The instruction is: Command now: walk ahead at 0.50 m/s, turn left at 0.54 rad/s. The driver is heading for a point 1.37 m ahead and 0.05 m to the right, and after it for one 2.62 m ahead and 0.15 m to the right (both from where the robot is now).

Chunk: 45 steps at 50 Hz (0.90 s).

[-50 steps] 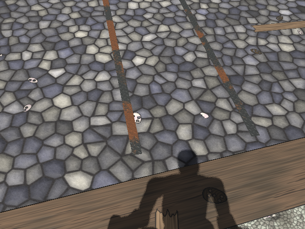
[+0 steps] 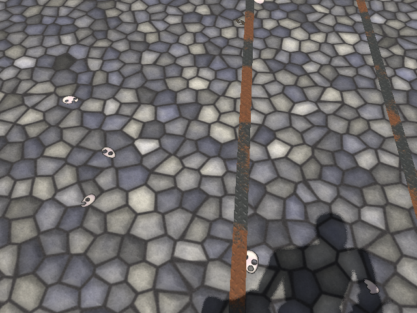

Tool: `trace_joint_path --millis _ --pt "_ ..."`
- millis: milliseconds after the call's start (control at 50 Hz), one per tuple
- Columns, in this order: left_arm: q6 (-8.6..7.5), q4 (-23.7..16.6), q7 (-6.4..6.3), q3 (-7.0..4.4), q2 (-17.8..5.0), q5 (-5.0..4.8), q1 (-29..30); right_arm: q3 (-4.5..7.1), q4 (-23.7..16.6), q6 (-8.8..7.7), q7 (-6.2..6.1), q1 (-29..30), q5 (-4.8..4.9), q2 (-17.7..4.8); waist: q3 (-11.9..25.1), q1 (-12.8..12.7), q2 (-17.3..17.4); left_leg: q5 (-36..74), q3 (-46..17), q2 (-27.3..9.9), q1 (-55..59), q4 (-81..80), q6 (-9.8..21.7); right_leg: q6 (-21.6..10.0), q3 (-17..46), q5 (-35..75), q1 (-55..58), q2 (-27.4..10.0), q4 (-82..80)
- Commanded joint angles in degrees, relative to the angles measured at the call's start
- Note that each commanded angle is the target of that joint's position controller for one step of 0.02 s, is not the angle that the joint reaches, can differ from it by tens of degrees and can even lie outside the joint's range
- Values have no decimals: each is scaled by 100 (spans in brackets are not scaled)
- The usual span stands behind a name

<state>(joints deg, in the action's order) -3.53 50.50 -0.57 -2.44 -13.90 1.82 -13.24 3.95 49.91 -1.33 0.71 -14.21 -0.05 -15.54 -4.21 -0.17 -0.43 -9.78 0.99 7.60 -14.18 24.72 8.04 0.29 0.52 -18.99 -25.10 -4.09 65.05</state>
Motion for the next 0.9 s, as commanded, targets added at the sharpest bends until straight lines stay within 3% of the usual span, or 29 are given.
trace_joint_path --millis 20,80,100,140,160,200,240,320,340,380,440,460,480,500,520,540,560,580,600,620,640,680,720,760,820,900 --pt "192 -309 19 -126 -482 77 -349 152 -252 -175 -28 -275 44 -720 364 -141 161 1955 -1644 -1477 421 -1232 893 210 65 263 -437 -160 -634" --pt "278 -562 99 -107 -442 107 270 184 -228 -130 -35 -521 21 -884 277 35 281 1975 -1570 -1278 344 -1289 767 311 -92 953 -675 -94 -1291" --pt "287 -517 133 -132 -498 84 223 207 -245 -130 -25 -653 -60 -925 411 105 367 1993 -1598 -1307 543 -1221 771 241 -38 1437 -795 -126 -1122" --pt "274 -599 185 -186 -641 79 520 187 -255 -126 -30 -909 -43 -863 348 239 349 1605 -1875 -1377 781 -1204 818 179 77 1681 -1216 -209 -1185" --pt "247 -757 171 -272 -812 41 971 191 -88 -168 -61 -1333 -46 -891 194 418 343 1131 -2232 -1470 1361 -1220 861 173 348 1828 -1973 -264 -1335" --pt "207 -847 184 -291 -868 69 1260 188 -22 -215 -124 -1597 -40 -889 88 508 351 1128 -2390 -1621 2050 -1152 899 174 437 1848 -2649 -298 -1641" --pt "150 -942 234 -241 -727 95 1504 165 2 -269 -173 -1478 -56 -839 -54 513 334 1040 -2103 -1391 1660 -1113 766 202 320 2416 -2181 -161 -2341" --pt "62 -1110 339 -198 -620 82 1847 121 -9 -336 -243 -1481 -132 -771 -62 673 309 744 -2072 -1365 1419 -450 586 32 283 3272 -1637 -87 -3103" --pt "34 -1165 359 -168 -571 57 1970 124 -14 -343 -264 -1480 -120 -802 -116 707 333 655 -2103 -1338 1323 -364 530 -17 244 3344 -1471 -54 -3328" --pt "-13 -1218 371 -146 -546 6 2010 120 -47 -370 -321 -1461 -192 -803 -231 783 313 499 -2122 -1252 1225 -49 407 -86 290 3517 -1095 -49 -3824" --pt "-60 -1018 270 -171 -583 -116 1504 73 48 -347 -408 -1550 -250 -727 -198 679 192 900 -2012 -1092 1437 765 209 -149 358 3809 -232 -165 -4659" --pt "-71 -878 197 -217 -682 -104 1116 76 127 -337 -377 -1653 -250 -791 20 553 24 1512 -1970 -1009 1611 1430 205 -199 211 3628 222 -56 -4771" --pt "-116 -556 122 -271 -774 -15 170 87 179 -307 -319 -1665 -206 -873 444 141 -234 2142 -1739 -829 1547 2671 153 -274 -65 3566 1168 129 -4912" --pt "-160 -198 95 -352 -970 110 -977 74 209 -298 -283 -1579 -95 -802 874 -390 -401 1622 -1436 -570 685 4320 57 -306 -129 3760 2645 8 -4698" --pt "-198 -6 149 -393 -1274 215 -1626 -11 296 -304 -258 -2039 29 -247 1473 -288 -1321 -3191 -1036 69 -1273 6782 -134 -569 614 6154 4567 -964 -2926" --pt "-166 2 260 -409 -1336 78 -2183 -17 291 -306 -390 -2682 282 -352 2621 -232 -1484 -3547 -1029 153 -2613 8211 -328 -1148 2239 7236 5984 -2119 -2190" --pt "-82 -113 267 -504 -1540 -114 -1849 -51 174 -288 -444 -2413 201 -613 2927 -357 -1429 -2719 -861 -141 -3332 8285 -383 -1687 3341 4118 5710 -2458 -3344" --pt "-29 -345 156 -375 -983 -67 -1013 -44 104 -236 -390 -1460 -25 -727 1860 -313 -547 -1864 -520 -502 -3501 7668 -464 -1609 3036 1867 4327 -1970 -4303" --pt "-21 -425 66 -240 -676 -41 -510 -30 -22 -228 -261 -816 -180 -785 993 -244 -20 -1367 -517 -667 -3175 6976 -490 -1495 2594 1796 2967 -1708 -4649" --pt "-84 -334 29 -218 -731 30 -606 -61 -100 -168 -137 -582 -301 -614 674 -155 -154 -1241 -667 -832 -2872 6518 -439 -1612 2546 2231 2195 -1688 -4686" --pt "-132 -176 39 -208 -713 -12 -719 -100 -61 -64 -47 -552 -380 -440 445 -3 -185 -1311 -585 -982 -2541 6163 -425 -1546 2278 2619 1584 -1485 -4815" --pt "-283 108 87 -178 -646 -119 -750 -151 -209 -27 54 -187 -280 -213 129 264 -410 -583 -409 -1069 -2261 4574 -500 -1194 1418 2919 1019 -837 -5229" --pt "-309 224 118 -127 -496 -135 -845 -213 -230 -66 122 63 -278 -75 311 244 -617 103 -136 -1067 -1915 3519 -586 -1168 914 3768 1193 -570 -5340" --pt "-271 252 137 -95 -385 -176 -819 -290 -282 -127 167 424 -203 32 302 197 -541 654 7 -1067 -1602 2377 -609 -1080 493 4079 1285 -393 -5368" --pt "-215 437 125 -95 -448 -211 -1282 -344 -448 -151 148 1251 -139 30 219 -120 -417 1195 252 -943 -1412 1437 -543 -915 453 4031 1730 -479 -5506" --pt "-113 673 43 -94 -524 -100 -1718 -328 -624 -157 98 1850 -168 -78 3 -262 -262 659 222 -893 -1803 951 -381 -984 619 4011 2775 -794 -5254"
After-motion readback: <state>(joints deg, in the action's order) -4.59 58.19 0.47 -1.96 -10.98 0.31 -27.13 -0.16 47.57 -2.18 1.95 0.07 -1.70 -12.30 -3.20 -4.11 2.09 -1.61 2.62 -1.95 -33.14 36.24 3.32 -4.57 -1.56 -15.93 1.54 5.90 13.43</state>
